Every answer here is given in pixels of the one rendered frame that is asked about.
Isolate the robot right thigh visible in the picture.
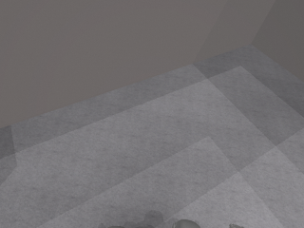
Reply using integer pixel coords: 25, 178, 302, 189
172, 218, 200, 228

